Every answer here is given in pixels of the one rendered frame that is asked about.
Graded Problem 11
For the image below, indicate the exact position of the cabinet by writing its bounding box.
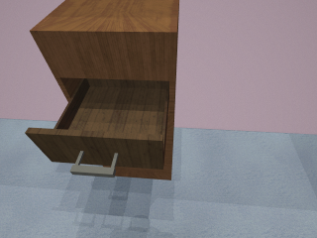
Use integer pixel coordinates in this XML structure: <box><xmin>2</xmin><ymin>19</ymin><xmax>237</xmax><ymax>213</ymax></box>
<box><xmin>30</xmin><ymin>0</ymin><xmax>179</xmax><ymax>180</ymax></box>

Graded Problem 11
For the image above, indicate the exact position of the drawer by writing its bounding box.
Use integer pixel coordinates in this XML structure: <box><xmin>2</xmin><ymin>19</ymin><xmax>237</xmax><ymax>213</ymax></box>
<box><xmin>25</xmin><ymin>78</ymin><xmax>169</xmax><ymax>170</ymax></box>

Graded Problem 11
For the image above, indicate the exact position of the handle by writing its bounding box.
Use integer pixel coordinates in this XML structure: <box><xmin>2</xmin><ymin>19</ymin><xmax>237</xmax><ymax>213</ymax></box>
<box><xmin>70</xmin><ymin>151</ymin><xmax>119</xmax><ymax>178</ymax></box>

